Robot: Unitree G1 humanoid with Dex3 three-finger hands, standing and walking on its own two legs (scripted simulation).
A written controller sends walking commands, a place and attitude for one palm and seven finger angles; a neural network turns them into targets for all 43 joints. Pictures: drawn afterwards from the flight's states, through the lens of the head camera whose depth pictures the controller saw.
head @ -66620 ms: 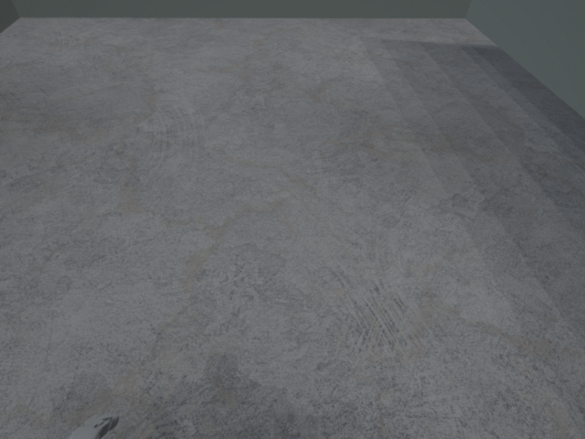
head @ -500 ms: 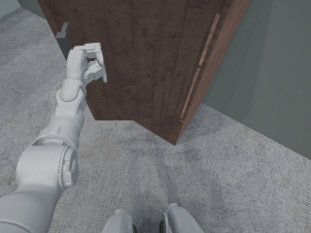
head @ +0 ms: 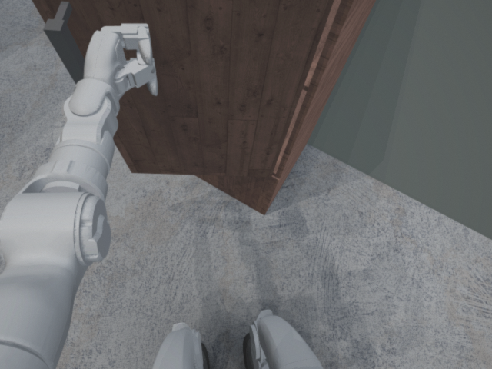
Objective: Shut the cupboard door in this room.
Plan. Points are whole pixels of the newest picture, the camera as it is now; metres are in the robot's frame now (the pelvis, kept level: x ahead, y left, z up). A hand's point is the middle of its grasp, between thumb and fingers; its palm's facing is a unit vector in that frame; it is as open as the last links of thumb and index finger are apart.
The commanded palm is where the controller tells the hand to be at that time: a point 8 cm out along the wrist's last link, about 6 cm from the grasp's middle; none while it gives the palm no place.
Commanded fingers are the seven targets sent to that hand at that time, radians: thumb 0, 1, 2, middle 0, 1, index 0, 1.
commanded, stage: push the door shut along its arc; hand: left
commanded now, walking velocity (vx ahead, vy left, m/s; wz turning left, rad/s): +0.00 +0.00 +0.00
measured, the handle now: (82, 60) +0.59 +0.17 +0.10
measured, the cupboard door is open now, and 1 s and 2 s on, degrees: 31 20 20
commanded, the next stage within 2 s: pull the fist back off the door in 0.32 s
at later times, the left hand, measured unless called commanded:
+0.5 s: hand (166, 43) +0.59 +0.04 +0.11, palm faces -0.17 -0.98 +0.07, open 3.4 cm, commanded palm +0.59 +0.06 +0.10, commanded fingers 0.00 0.90 0.90 -1.30 -1.50 -1.30 -1.50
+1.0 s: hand (175, 57) +0.57 +0.03 +0.11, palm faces +0.16 -0.99 -0.04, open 3.1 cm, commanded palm +0.52 +0.06 +0.10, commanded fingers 0.00 0.90 0.90 -1.30 -1.50 -1.30 -1.50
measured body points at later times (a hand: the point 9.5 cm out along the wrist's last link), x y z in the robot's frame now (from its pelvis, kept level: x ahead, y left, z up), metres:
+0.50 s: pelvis -0.01 +0.00 -0.02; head +0.17 +0.01 +0.39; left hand +0.60 +0.09 +0.11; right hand -0.07 -0.26 -0.12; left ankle +0.02 +0.09 -0.65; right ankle +0.01 -0.09 -0.65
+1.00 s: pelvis +0.03 -0.01 +0.01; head +0.15 -0.02 +0.45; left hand +0.55 +0.08 +0.11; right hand -0.05 -0.25 -0.10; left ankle +0.02 +0.09 -0.65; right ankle +0.01 -0.09 -0.65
